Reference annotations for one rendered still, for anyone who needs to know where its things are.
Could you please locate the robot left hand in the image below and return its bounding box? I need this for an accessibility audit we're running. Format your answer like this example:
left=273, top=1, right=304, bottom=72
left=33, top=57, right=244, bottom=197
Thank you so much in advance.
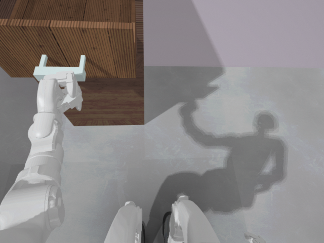
left=37, top=70, right=83, bottom=118

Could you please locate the drawer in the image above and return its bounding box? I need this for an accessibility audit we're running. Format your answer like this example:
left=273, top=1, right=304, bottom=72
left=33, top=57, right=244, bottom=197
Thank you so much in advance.
left=0, top=0, right=136, bottom=78

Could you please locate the robot left thigh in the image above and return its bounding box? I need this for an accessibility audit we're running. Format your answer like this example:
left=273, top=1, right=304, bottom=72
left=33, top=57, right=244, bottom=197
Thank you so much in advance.
left=104, top=206, right=142, bottom=243

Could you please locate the robot right hand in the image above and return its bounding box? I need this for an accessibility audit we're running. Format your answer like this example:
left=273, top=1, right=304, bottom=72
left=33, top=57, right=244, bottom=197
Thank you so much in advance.
left=244, top=232, right=266, bottom=243

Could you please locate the cabinet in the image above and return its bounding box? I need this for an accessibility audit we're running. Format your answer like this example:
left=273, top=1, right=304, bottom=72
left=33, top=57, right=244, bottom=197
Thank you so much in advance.
left=0, top=0, right=144, bottom=126

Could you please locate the robot left upper arm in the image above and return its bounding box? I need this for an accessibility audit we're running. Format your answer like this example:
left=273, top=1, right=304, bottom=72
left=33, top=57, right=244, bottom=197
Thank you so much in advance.
left=0, top=184, right=65, bottom=243

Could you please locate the handle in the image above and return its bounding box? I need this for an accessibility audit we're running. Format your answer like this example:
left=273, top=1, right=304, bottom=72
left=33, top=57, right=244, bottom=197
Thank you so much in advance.
left=33, top=55, right=86, bottom=82

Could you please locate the left robot forearm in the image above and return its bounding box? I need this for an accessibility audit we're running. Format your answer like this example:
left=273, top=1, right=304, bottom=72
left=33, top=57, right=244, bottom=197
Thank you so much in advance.
left=0, top=112, right=64, bottom=230

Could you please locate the left robot shin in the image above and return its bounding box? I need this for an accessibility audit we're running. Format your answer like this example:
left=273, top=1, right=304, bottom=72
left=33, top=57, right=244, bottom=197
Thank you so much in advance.
left=125, top=201, right=141, bottom=243

